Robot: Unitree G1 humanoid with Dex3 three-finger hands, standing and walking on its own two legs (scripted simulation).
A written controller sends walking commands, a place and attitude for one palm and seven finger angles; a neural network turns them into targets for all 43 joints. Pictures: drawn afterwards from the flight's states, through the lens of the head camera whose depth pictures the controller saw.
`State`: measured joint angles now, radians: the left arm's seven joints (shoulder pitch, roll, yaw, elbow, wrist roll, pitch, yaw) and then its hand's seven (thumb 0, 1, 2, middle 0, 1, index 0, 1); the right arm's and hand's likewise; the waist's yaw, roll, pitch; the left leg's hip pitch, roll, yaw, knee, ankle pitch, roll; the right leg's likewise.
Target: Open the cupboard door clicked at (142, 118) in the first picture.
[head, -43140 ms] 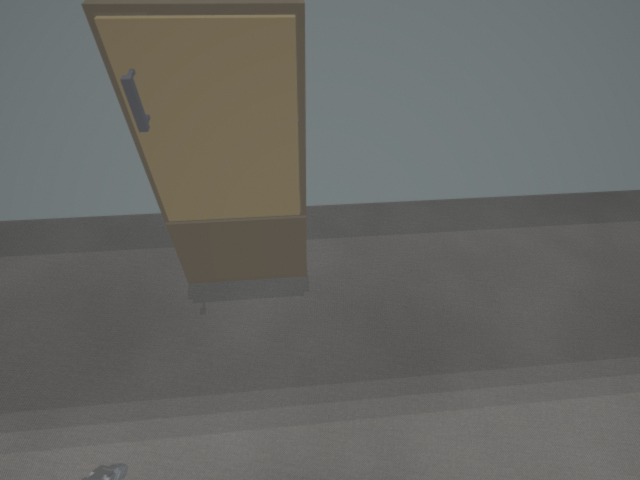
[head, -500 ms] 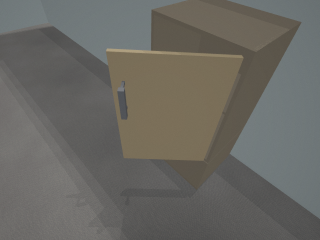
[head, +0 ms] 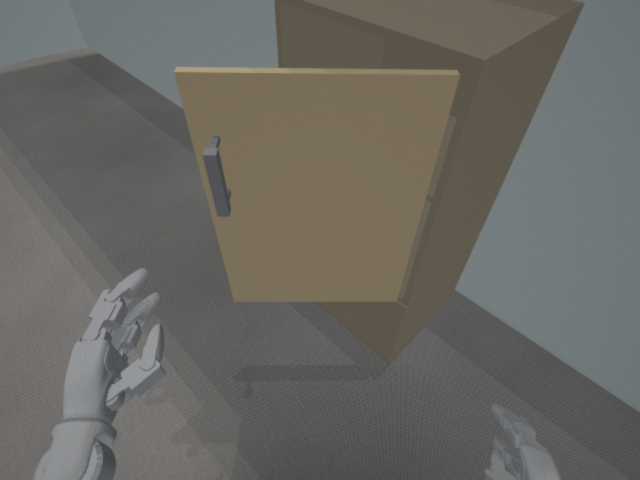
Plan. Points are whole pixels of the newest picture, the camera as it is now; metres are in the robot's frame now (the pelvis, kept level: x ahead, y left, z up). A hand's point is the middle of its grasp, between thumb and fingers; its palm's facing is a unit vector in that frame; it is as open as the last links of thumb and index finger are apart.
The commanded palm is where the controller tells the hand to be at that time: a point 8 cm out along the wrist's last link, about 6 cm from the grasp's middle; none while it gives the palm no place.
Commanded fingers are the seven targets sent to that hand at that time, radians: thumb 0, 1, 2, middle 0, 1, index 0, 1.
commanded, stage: raise the hand with hooked fingers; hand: left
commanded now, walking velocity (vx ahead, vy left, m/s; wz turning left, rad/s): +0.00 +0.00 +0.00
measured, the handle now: (219, 176) +0.58 +0.18 +0.06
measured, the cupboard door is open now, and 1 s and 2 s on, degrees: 45 45 45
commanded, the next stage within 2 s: move the hooked fingers beside the handle in 1.80 s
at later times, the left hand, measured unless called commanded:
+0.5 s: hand (143, 373) +0.26 +0.22 +0.01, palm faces -0.05 -1.00 -0.02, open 10.8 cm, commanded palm +0.21 +0.28 +0.03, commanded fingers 0.00 -0.06 0.49 -0.27 -0.92 -0.27 -0.92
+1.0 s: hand (77, 334) +0.28 +0.29 +0.07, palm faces +0.06 -1.00 -0.07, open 13.6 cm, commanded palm +0.25 +0.34 +0.06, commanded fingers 0.00 -0.50 0.30 -0.30 -1.20 -0.30 -1.20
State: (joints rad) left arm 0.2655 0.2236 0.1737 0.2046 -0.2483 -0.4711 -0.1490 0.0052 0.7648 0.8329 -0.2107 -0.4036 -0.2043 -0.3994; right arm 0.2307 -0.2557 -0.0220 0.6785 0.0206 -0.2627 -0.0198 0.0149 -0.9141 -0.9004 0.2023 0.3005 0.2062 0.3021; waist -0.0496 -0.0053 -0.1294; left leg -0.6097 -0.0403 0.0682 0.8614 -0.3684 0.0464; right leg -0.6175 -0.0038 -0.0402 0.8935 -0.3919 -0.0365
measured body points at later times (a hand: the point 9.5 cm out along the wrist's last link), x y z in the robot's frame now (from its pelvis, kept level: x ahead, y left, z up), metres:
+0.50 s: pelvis +0.03 -0.02 -0.03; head +0.11 -0.02 +0.42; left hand +0.25 +0.28 +0.02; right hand +0.22 -0.23 -0.12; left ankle +0.04 +0.09 -0.69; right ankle +0.04 -0.10 -0.69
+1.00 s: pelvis +0.03 +0.03 -0.01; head +0.07 +0.05 +0.44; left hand +0.27 +0.34 +0.07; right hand +0.21 -0.21 -0.07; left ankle +0.04 +0.09 -0.69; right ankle +0.04 -0.10 -0.69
